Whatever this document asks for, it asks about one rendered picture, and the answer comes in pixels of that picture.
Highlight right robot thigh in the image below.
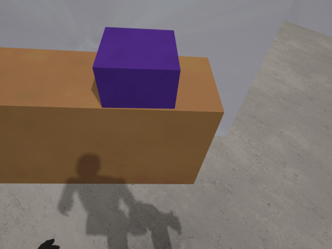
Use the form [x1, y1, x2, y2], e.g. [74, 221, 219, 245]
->
[180, 238, 213, 249]

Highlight pedestal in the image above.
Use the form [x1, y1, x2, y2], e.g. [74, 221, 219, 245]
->
[0, 47, 224, 184]

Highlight carton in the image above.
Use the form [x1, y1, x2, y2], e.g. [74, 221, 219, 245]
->
[92, 27, 181, 109]

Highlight robot left hand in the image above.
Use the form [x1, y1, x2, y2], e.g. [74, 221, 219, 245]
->
[38, 239, 60, 249]

